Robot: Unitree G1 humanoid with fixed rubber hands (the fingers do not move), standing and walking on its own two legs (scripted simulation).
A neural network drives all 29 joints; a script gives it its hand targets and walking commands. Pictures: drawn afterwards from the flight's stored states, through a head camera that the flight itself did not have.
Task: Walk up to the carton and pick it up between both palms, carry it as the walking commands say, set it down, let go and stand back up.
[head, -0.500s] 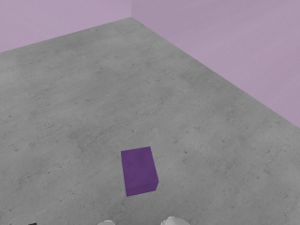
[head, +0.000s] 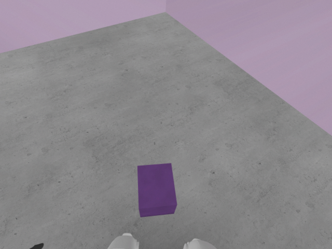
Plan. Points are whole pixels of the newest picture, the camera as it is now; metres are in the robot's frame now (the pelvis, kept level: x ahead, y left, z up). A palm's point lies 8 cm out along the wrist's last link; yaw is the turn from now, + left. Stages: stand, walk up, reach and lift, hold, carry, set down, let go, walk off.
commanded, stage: walk up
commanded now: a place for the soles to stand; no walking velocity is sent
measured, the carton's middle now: (155, 190) +0.48 +0.03 -0.64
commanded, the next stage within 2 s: none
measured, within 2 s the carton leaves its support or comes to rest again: neither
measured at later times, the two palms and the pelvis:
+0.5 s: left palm out of the picture +0.11 +0.35 -0.09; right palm out of the picture +0.09 -0.31 -0.07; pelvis +0.03 +0.03 +0.01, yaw +3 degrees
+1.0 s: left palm out of the picture +0.11 +0.35 -0.08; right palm out of the picture +0.11 -0.30 -0.07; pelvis +0.03 +0.03 +0.01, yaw +4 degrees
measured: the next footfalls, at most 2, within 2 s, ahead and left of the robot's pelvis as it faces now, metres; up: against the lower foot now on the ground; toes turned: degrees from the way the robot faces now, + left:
none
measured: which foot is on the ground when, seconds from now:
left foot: down 0.00-1.00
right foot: down 0.00-1.00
